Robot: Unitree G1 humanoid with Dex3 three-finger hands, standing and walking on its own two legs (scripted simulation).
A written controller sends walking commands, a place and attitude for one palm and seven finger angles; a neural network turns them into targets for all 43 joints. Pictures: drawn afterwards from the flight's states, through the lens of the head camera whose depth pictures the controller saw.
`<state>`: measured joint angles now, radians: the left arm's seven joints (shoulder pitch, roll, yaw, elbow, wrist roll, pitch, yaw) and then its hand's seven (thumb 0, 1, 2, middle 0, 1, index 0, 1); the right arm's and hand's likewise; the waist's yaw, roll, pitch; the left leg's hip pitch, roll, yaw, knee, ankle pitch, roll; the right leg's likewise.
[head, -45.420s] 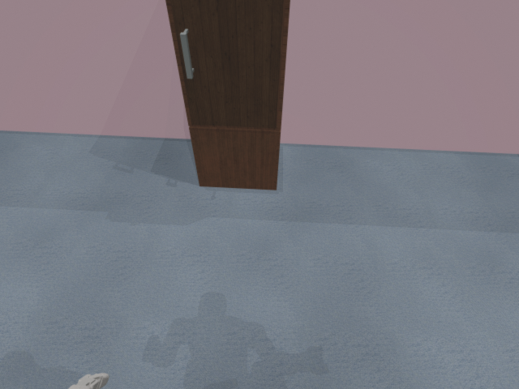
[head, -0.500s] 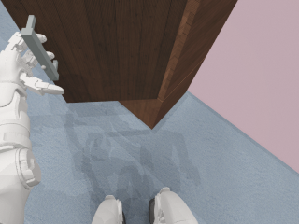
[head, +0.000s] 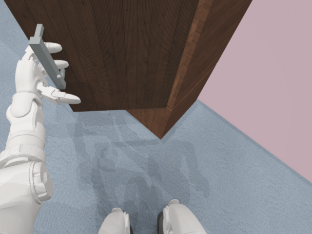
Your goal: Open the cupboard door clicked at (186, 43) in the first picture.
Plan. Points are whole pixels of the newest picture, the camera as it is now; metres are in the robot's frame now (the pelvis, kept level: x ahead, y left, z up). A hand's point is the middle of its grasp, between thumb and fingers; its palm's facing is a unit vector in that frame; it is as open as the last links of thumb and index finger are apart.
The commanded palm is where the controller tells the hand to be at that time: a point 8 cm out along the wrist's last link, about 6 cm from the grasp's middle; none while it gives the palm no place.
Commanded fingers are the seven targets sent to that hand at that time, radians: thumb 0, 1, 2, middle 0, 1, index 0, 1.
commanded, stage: slide the fingers in behind the handle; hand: left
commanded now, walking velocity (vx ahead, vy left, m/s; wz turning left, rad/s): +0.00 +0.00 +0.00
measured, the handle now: (51, 60) +0.54 +0.23 +0.06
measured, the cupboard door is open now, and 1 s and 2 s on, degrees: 47 47 79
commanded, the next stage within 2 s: close the thumb around the handle in 0.22 s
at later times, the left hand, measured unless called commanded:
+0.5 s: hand (60, 77) +0.49 +0.21 +0.06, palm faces +0.03 -1.00 -0.01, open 13.1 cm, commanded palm +0.46 +0.25 +0.06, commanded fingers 0.00 0.06 0.54 -0.34 -1.26 -0.34 -1.26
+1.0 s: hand (58, 78) +0.48 +0.21 +0.06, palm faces +0.04 -1.00 -0.02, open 5.6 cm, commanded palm +0.46 +0.25 +0.06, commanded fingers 0.00 0.90 0.90 -0.40 -1.35 -0.40 -1.35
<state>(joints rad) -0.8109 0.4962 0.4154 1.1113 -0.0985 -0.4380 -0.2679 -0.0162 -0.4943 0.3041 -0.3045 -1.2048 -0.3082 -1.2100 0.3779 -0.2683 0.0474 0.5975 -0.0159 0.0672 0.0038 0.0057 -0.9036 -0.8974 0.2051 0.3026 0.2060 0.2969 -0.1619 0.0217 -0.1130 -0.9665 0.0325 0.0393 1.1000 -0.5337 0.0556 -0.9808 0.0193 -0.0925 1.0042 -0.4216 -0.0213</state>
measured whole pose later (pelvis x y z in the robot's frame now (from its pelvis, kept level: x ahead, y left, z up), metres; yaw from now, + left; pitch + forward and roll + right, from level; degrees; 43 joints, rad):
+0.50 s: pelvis -0.01 +0.00 +0.00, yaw +0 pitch +23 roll -3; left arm -0.86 0.51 0.41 1.16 -0.11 -0.44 -0.28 -0.02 -0.36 0.36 -0.31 -1.22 -0.31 -1.22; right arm 0.37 -0.28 0.05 0.61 -0.01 0.06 -0.01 0.01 -0.90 -0.90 0.21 0.30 0.21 0.30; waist -0.16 0.02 -0.10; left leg -0.99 0.03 0.03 1.12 -0.52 0.05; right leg -1.01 0.01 -0.10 1.02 -0.42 -0.03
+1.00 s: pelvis +0.00 +0.00 +0.00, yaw +1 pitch +22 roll -3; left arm -0.82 0.49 0.39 1.13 -0.12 -0.45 -0.27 0.00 0.74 0.82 -0.38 -1.34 -0.37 -1.34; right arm 0.37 -0.27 0.05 0.61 -0.01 0.05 0.00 0.01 -0.90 -0.90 0.21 0.30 0.21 0.30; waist -0.15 0.02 -0.11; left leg -0.96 0.03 0.03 1.10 -0.52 0.05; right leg -0.98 0.02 -0.10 1.01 -0.42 -0.03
